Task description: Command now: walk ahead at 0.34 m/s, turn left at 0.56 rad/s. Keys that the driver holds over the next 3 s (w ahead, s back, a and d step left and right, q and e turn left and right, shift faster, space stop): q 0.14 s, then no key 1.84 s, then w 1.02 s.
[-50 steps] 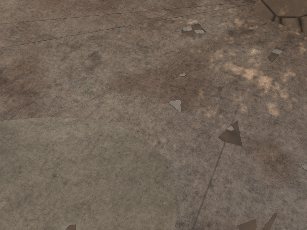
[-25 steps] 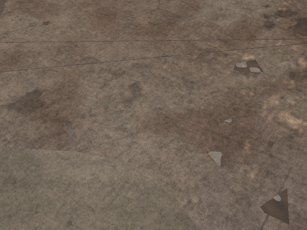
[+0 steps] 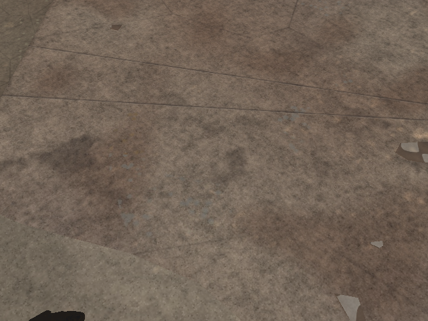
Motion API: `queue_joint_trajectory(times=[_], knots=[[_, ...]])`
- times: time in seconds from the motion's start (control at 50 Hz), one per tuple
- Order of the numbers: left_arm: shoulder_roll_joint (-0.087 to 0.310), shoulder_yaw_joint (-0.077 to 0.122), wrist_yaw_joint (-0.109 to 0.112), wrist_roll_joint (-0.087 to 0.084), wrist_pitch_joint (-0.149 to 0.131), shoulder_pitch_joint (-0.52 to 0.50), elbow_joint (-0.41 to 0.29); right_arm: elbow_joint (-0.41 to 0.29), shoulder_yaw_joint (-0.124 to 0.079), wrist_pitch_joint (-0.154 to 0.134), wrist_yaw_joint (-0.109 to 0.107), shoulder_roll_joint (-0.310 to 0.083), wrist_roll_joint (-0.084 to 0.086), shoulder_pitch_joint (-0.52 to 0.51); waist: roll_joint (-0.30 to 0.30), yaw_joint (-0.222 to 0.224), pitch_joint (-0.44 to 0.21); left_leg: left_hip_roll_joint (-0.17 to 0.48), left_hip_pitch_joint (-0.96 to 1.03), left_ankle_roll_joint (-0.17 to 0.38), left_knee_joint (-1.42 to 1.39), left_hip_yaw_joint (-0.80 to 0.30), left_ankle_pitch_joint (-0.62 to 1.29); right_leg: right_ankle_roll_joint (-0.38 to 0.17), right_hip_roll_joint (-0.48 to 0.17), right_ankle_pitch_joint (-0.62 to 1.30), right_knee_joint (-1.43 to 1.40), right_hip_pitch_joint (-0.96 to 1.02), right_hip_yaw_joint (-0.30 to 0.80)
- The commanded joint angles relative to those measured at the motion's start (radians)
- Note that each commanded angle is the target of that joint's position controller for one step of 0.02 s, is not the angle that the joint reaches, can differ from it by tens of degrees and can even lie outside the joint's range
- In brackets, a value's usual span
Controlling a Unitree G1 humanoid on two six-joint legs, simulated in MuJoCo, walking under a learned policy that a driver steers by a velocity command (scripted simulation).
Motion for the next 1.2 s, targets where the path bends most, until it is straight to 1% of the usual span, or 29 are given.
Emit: queue_joint_trajectory(times=[0.02,0.06,0.1,0.12,0.14,0.16,0.18,0.2,0.22,0.24,0.26,0.28,0.3,0.34,0.38,0.42,0.44,0.46,0.48,0.5,0.52,0.54,0.56,0.58,0.62,0.66,0.78,0.96,1.2], knots=[[0.052,0.011,-0.007,-0.008,-0.012,-0.065,-0.074,-0.053,-0.055,0.006,-0.020,-0.187,0.007,0.005,0.118,0.001,-0.071,0.167,-0.109,0.107,-0.037,-0.116,0.396,0.009,0.109,0.174,-0.154,0.212,-0.069],[0.076,0.021,-0.012,-0.013,-0.010,-0.071,-0.081,-0.048,-0.054,0.019,-0.027,-0.175,0.013,0.014,0.132,0.008,-0.083,0.183,-0.053,0.086,0.023,-0.183,0.347,-0.004,0.120,0.152,-0.215,0.230,-0.032],[0.107,0.035,-0.015,-0.010,-0.014,-0.032,-0.073,-0.062,-0.054,0.028,-0.036,-0.161,0.009,-0.013,0.151,0.039,-0.096,0.198,0.004,0.065,0.111,-0.255,0.338,-0.030,0.112,0.098,-0.253,0.256,-0.003],[0.114,0.041,-0.014,-0.006,-0.018,0.017,-0.060,-0.077,-0.052,0.031,-0.038,-0.150,0.008,-0.045,0.153,0.071,-0.110,0.181,0.008,0.043,0.174,-0.265,0.320,-0.049,0.100,0.132,-0.298,0.313,-0.010],[0.134,0.047,-0.008,0.008,-0.024,0.071,-0.053,-0.093,-0.042,0.030,-0.037,-0.118,0.006,-0.054,0.122,0.096,-0.160,0.124,-0.017,0.006,0.293,-0.240,0.270,-0.082,0.048,0.249,-0.341,0.439,0.001],[0.186,0.053,0.002,0.025,-0.022,0.150,-0.054,-0.114,-0.021,0.028,-0.036,-0.058,-0.016,-0.023,-0.037,0.105,-0.288,0.045,-0.132,-0.041,0.553,-0.140,-0.066,-0.145,-0.150,0.579,-0.287,0.675,0.162],[0.207,0.056,-0.002,0.030,-0.002,0.164,-0.043,-0.098,-0.010,0.024,-0.028,-0.034,-0.001,0.221,-0.295,0.002,-0.415,-0.056,-0.358,-0.093,0.808,-0.091,-0.590,-0.357,-0.384,0.698,-0.272,0.910,0.503],[0.155,0.051,-0.006,-0.004,0.013,0.128,-0.056,-0.059,-0.028,0.033,-0.027,-0.142,0.009,0.245,-0.202,0.014,-0.403,0.033,-0.419,-0.121,0.919,-0.098,-0.494,-0.369,-0.375,0.370,-0.322,0.844,0.573],[0.090,0.032,-0.003,-0.006,0.024,0.085,-0.077,-0.065,-0.042,0.051,-0.033,-0.187,0.013,0.112,-0.115,0.058,-0.285,0.060,-0.449,-0.142,0.953,-0.062,-0.414,-0.320,-0.289,0.206,-0.348,0.744,0.425],[0.065,0.017,-0.003,0.004,0.037,0.041,-0.075,-0.072,-0.044,0.070,-0.043,-0.184,0.008,0.040,-0.053,0.058,-0.221,0.081,-0.437,-0.150,0.928,-0.034,-0.359,-0.284,-0.230,0.097,-0.375,0.634,0.329],[0.054,0.009,-0.004,0.004,0.046,0.004,-0.073,-0.086,-0.045,0.086,-0.048,-0.175,-0.001,0.002,-0.059,0.051,-0.155,0.099,-0.409,-0.157,0.886,-0.029,-0.331,-0.278,-0.194,0.059,-0.403,0.524,0.270],[0.066,0.009,-0.003,0.011,0.052,-0.016,-0.063,-0.090,-0.037,0.093,-0.046,-0.143,-0.001,0.001,-0.088,0.031,-0.116,0.109,-0.338,-0.158,0.823,-0.010,-0.304,-0.269,-0.153,0.053,-0.436,0.426,0.202],[0.070,0.012,-0.003,0.014,0.052,-0.022,-0.054,-0.088,-0.029,0.093,-0.044,-0.110,-0.003,0.011,-0.108,0.023,-0.104,0.107,-0.284,-0.157,0.744,0.017,-0.284,-0.266,-0.118,0.077,-0.451,0.381,0.143],[0.070,0.013,-0.002,0.010,0.051,-0.026,-0.037,-0.081,-0.014,0.082,-0.042,-0.069,-0.012,0.018,-0.119,0.020,-0.129,0.113,-0.203,-0.156,0.586,0.049,-0.271,-0.283,-0.107,0.193,-0.441,0.380,0.086],[0.087,0.020,-0.002,-0.001,0.055,-0.013,-0.022,-0.081,-0.005,0.075,-0.036,-0.062,-0.015,-0.011,-0.121,0.040,-0.167,0.126,-0.143,-0.148,0.456,0.060,-0.212,-0.301,-0.128,0.234,-0.429,0.413,0.083],[0.103,0.022,-0.003,-0.010,0.065,0.000,-0.008,-0.078,-0.008,0.076,-0.029,-0.078,-0.012,-0.028,-0.116,0.049,-0.174,0.125,-0.092,-0.137,0.353,0.071,-0.146,-0.304,-0.140,0.139,-0.427,0.423,0.095],[0.103,0.020,-0.004,-0.014,0.070,-0.008,-0.004,-0.072,-0.008,0.077,-0.025,-0.078,-0.012,-0.027,-0.108,0.039,-0.163,0.119,-0.053,-0.126,0.277,0.081,-0.092,-0.293,-0.133,0.056,-0.422,0.405,0.092],[0.097,0.016,-0.005,-0.019,0.074,-0.018,0.000,-0.063,-0.007,0.077,-0.021,-0.073,-0.015,-0.021,-0.100,0.025,-0.146,0.110,0.003,-0.109,0.181,0.097,-0.019,-0.272,-0.118,-0.032,-0.416,0.370,0.082],[0.077,0.007,-0.007,-0.022,0.074,0.001,0.013,-0.065,-0.007,0.077,-0.019,-0.075,-0.024,-0.033,-0.087,0.022,-0.127,0.111,0.055,-0.087,0.104,0.088,0.024,-0.233,-0.095,-0.122,-0.411,0.330,0.074],[0.049,-0.005,-0.012,-0.015,0.069,0.033,0.028,-0.083,-0.008,0.075,-0.021,-0.101,-0.038,-0.051,-0.043,0.029,-0.120,0.175,0.107,-0.054,0.059,0.010,0.087,-0.169,-0.068,-0.209,-0.390,0.281,0.058],[0.033,-0.009,-0.019,0.003,0.062,0.075,0.027,-0.098,-0.022,0.077,-0.027,-0.178,-0.041,-0.090,0.101,0.089,-0.099,0.268,0.071,0.000,0.049,-0.094,0.083,-0.105,0.020,-0.298,-0.326,0.256,-0.031],[0.012,-0.014,-0.017,0.009,0.061,0.067,0.035,-0.082,-0.009,0.072,-0.021,-0.121,-0.040,-0.114,0.189,0.099,-0.100,0.266,-0.086,0.028,0.009,-0.096,-0.123,-0.060,0.059,-0.241,-0.305,0.390,-0.098],[0.031,-0.011,-0.015,0.013,0.064,0.037,0.040,-0.091,0.005,0.062,-0.014,-0.071,-0.044,-0.141,0.165,0.084,-0.061,0.230,-0.140,0.006,-0.012,-0.075,-0.226,-0.044,0.060,-0.178,-0.293,0.432,-0.092],[0.038,-0.008,-0.013,0.010,0.066,0.032,0.050,-0.083,0.008,0.054,-0.011,-0.064,-0.048,-0.142,0.157,0.081,-0.040,0.206,-0.155,-0.022,-0.008,-0.054,-0.236,-0.047,0.056,-0.152,-0.292,0.440,-0.090],[0.057,-0.003,-0.007,0.005,0.070,0.050,0.071,-0.076,0.005,0.038,-0.011,-0.080,-0.040,-0.130,0.129,0.077,-0.021,0.189,-0.136,-0.047,0.023,-0.033,-0.130,-0.064,0.045,-0.114,-0.297,0.428,-0.075],[0.054,-0.003,-0.007,0.000,0.066,0.055,0.088,-0.064,0.006,0.031,-0.015,-0.082,-0.031,-0.098,0.090,0.068,-0.035,0.181,-0.095,-0.049,0.056,-0.020,-0.037,-0.072,0.040,-0.086,-0.300,0.423,-0.070],[0.051,-0.003,0.001,-0.008,0.070,0.057,0.145,-0.052,0.008,0.032,-0.019,-0.068,-0.027,-0.093,0.041,0.065,-0.060,0.166,-0.057,-0.043,0.085,0.000,0.092,-0.065,0.034,-0.003,-0.286,0.458,-0.069],[0.062,0.002,0.020,-0.013,0.090,0.050,0.228,0.004,0.006,0.026,-0.017,-0.056,-0.023,-0.082,0.035,0.072,-0.064,0.151,-0.040,-0.047,0.076,0.021,0.174,-0.064,0.028,0.045,-0.279,0.504,-0.065],[0.058,0.006,0.035,-0.015,0.102,0.040,0.319,0.113,0.009,0.022,-0.027,-0.055,-0.020,-0.062,0.038,0.074,-0.036,0.139,-0.038,-0.054,0.040,0.039,0.133,-0.062,0.034,0.016,-0.303,0.512,-0.070]])
Next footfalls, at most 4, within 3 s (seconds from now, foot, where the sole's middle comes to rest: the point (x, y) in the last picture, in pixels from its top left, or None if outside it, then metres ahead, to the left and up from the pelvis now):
0.14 right None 0.28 -0.13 -0.78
0.50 left None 0.19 0.11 -0.78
2.70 left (153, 266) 0.63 0.17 -0.78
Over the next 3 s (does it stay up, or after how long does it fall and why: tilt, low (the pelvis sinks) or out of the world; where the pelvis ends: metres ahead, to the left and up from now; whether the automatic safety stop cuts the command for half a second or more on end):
stays up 0.62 0.08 0.00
